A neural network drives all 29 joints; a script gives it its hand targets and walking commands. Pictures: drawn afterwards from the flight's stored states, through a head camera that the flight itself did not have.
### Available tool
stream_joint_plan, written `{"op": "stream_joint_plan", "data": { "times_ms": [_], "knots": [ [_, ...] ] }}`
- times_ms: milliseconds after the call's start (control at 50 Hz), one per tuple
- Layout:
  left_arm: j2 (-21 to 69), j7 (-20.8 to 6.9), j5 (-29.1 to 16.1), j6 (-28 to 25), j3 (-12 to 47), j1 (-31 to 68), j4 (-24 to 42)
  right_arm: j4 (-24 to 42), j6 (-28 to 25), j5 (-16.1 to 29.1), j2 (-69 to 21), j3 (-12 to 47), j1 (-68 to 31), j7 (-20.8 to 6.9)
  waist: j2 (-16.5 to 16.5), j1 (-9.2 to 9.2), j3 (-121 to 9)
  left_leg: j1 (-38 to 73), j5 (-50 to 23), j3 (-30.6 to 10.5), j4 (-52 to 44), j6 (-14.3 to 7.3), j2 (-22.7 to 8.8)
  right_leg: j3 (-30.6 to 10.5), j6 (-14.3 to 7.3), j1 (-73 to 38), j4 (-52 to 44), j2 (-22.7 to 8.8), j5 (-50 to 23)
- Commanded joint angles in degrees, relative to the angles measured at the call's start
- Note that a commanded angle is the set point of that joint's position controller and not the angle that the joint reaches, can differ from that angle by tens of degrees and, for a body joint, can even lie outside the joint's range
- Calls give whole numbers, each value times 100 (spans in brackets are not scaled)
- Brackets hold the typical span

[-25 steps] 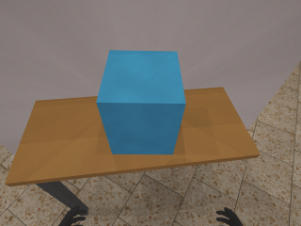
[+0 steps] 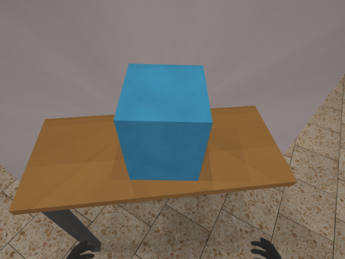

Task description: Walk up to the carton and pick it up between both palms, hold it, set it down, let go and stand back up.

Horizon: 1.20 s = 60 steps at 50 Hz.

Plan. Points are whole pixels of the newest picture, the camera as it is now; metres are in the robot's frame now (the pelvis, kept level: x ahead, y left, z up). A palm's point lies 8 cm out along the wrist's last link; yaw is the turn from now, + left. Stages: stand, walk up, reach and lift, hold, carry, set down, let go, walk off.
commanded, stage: stand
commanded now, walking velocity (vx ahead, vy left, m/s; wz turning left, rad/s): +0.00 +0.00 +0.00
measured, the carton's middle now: (165, 124) +0.46 +0.04 +0.04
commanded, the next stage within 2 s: walk up in 1.34 s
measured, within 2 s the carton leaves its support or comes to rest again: neither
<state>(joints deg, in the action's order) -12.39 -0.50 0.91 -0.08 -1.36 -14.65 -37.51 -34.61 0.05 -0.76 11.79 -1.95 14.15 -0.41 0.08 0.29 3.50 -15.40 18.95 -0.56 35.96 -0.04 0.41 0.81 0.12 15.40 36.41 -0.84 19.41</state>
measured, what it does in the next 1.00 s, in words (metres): stands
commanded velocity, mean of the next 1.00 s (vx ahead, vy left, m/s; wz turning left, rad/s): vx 0.00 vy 0.00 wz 0.00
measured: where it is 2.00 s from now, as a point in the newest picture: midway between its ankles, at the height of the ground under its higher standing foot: outside the picture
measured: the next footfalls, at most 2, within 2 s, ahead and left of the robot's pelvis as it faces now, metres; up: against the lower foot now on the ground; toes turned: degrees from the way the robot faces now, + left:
none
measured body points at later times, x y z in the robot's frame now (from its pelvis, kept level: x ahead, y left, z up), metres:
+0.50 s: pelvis -0.01 +0.00 +0.00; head +0.01 +0.00 +0.45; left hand +0.10 +0.24 -0.11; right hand +0.12 -0.25 -0.11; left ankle +0.00 +0.12 -0.73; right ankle +0.00 -0.12 -0.73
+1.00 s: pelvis -0.02 +0.00 +0.00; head -0.01 -0.01 +0.45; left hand +0.07 +0.25 -0.11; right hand +0.09 -0.25 -0.11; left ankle +0.00 +0.12 -0.73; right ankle +0.00 -0.12 -0.73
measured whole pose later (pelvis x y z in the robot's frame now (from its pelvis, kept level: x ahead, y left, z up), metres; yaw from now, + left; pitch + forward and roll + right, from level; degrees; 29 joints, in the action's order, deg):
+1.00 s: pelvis -0.02 +0.00 +0.00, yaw +1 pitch -2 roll +0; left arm -13.4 -0.5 0.6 0.1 -0.7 -17.1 -40.3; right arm -38.5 0.0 -0.5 12.6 -1.0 16.7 -0.2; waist -0.2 0.2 3.3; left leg -15.2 15.8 -1.6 33.3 0.4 0.3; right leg 1.9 -0.3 14.8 33.6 -0.7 16.5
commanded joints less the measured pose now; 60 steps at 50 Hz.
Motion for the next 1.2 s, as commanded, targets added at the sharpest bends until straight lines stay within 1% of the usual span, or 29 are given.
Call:
{"op": "stream_joint_plan", "data": {
  "times_ms": [0, 80, 120, 220, 240, 280, 300, 400, 440, 480, 500, 520, 540, 580, 600, 680, 700, 780, 820, 840, 860, 900, 940, 980, 1020, 1080, 1100, 1140, 1180],
  "knots": [
    [-774, 37, 2, -172, -238, 63, 657, 609, -186, -1, 726, -234, -134, 37, -70, 0, -564, 135, -1215, -430, -616, -208, -465, -441, -159, -156, -716, -418, -1108],
    [-756, 37, -15, -159, -225, 54, 625, 549, -176, 0, 779, -232, -138, 38, 42, -1, -431, 157, -1067, -440, -674, -207, -472, -436, -185, -68, -800, -420, -893],
    [-758, 37, -5, -166, -236, 67, 620, 514, -177, 0, 775, -230, -121, 43, -53, -13, -449, 156, -1146, -439, -682, -209, -444, -472, -199, -110, -788, -451, -984],
    [-796, 40, -11, -159, -239, 6, 561, 452, -184, 9, 766, -215, -81, 41, 87, 6, -487, 197, -1179, -437, -673, -194, -452, -438, -198, -113, -840, -441, -996],
    [-780, 40, -7, -150, -244, 4, 547, 448, -174, 17, 797, -228, -88, 40, -8, 18, -468, 160, -1055, -434, -687, -191, -443, -451, -190, -83, -877, -448, -865],
    [-796, 46, -19, -143, -239, 44, 562, 444, -176, 16, 764, -216, -61, 40, 40, -28, -294, 107, -1075, -461, -722, -201, -449, -450, -194, -45, -894, -434, -868],
    [-766, 47, -15, -147, -237, 4, 559, 433, -183, 11, 776, -220, -73, 40, -30, -3, -278, 77, -1116, -465, -743, -205, -472, -444, -179, -84, -887, -449, -920],
    [-827, 44, -21, -165, -233, -28, 484, 370, -191, 11, 783, -216, -47, 51, 21, 4, -501, 215, -1169, -463, -735, -180, -455, -452, -197, -181, -903, -441, -971],
    [-787, 45, -28, -155, -201, -42, 478, 356, -187, 9, 806, -215, 1, 52, -98, -14, -430, 160, -1128, -463, -745, -184, -445, -442, -203, -129, -927, -443, -920],
    [-826, 44, -31, -141, -210, -45, 477, 352, -181, 15, 802, -208, 32, 53, -35, -32, -356, 119, -1014, -484, -809, -194, -461, -447, -205, -92, -904, -444, -832],
    [-826, 43, -26, -144, -213, -62, 489, 331, -185, 8, 828, -199, 0, 54, -54, -1, -422, 148, -1069, -497, -798, -201, -478, -449, -203, -155, -902, -435, -877],
    [-823, 43, -34, -145, -209, -40, 486, 331, -182, 13, 813, -189, 22, 51, 26, -24, -380, 73, -1046, -495, -788, -188, -457, -425, -202, -160, -919, -436, -865],
    [-809, 49, -23, -145, -213, -38, 492, 322, -185, 12, 799, -192, 12, 51, -75, -28, -417, 89, -1055, -487, -783, -191, -466, -440, -206, -207, -917, -448, -906],
    [-846, 48, -28, -144, -202, -94, 454, 317, -181, 29, 803, -185, 59, 47, 49, -28, -311, 86, -963, -482, -808, -182, -461, -451, -211, -73, -978, -461, -774],
    [-836, 44, -30, -141, -199, -124, 436, 298, -176, 16, 847, -178, 44, 48, -35, -6, -288, 100, -971, -482, -817, -182, -452, -446, -205, -34, -1011, -457, -741],
    [-846, 42, -30, -140, -193, -167, 405, 275, -178, 26, 870, -176, 71, 52, -107, -7, -254, 12, -865, -547, -913, -207, -478, -422, -193, -38, -1015, -443, -627],
    [-851, 41, -37, -142, -183, -153, 396, 280, -179, 28, 875, -172, 88, 56, -3, -10, -246, 9, -797, -579, -938, -204, -484, -416, -207, -57, -1021, -434, -545],
    [-879, 45, -32, -153, -183, -154, 380, 235, -183, 18, 844, -161, 80, 58, -30, -22, -269, 63, -827, -556, -888, -204, -456, -481, -198, -30, -1045, -461, -568],
    [-859, 41, -37, -147, -169, -143, 377, 216, -174, 26, 820, -149, 155, 55, 47, -39, -220, -17, -710, -598, -919, -201, -469, -458, -202, -32, -1104, -460, -417],
    [-843, 42, -31, -143, -166, -169, 362, 208, -177, 31, 844, -151, 135, 57, -32, -19, -218, -32, -737, -556, -931, -186, -468, -461, -206, -23, -1090, -464, -462],
    [-881, 40, -40, -140, -167, -181, 361, 223, -177, 19, 850, -148, 147, 53, 41, -23, -211, -11, -680, -545, -917, -171, -440, -471, -210, 48, -1121, -470, -370],
    [-877, 35, -33, -142, -154, -240, 331, 188, -180, 21, 890, -146, 187, 55, -49, -5, -194, -54, -623, -567, -927, -171, -446, -478, -212, 4, -1147, -475, -327],
    [-886, 41, -42, -131, -158, -222, 335, 170, -177, 29, 854, -130, 202, 53, 35, -21, -226, -41, -520, -582, -958, -174, -447, -473, -213, 47, -1158, -452, -247],
    [-917, 41, -33, -131, -162, -214, 322, 167, -180, 16, 899, -151, 176, 54, -17, -24, -162, -99, -386, -600, -996, -168, -446, -483, -219, 63, -1163, -462, -156],
    [-926, 42, -22, -145, -155, -247, 269, 125, -183, 7, 865, -146, 224, 51, 27, -28, -283, -16, -410, -557, -964, -152, -419, -484, -212, 45, -1188, -467, -135],
    [-920, 45, -23, -149, -144, -309, 244, 89, -183, 22, 873, -127, 220, 58, -108, 12, -201, -82, -449, -587, -979, -179, -430, -533, -214, 42, -1181, -465, -222],
    [-958, 47, -32, -143, -147, -301, 246, 104, -183, 22, 856, -123, 280, 55, -6, -31, -180, -89, -459, -595, -992, -177, -431, -502, -211, 69, -1168, -455, -221],
    [-925, 49, -28, -143, -132, -346, 238, 76, -173, 18, 875, -124, 287, 62, -99, -5, -157, -53, -509, -568, -952, -188, -432, -513, -216, 139, -1176, -471, -216],
    [-905, 46, -37, -141, -128, -296, 222, 77, -174, 10, 887, -117, 353, 63, -13, -47, -164, -99, -519, -598, -983, -173, -446, -448, -207, 41, -1138, -446, -238]
  ]
}}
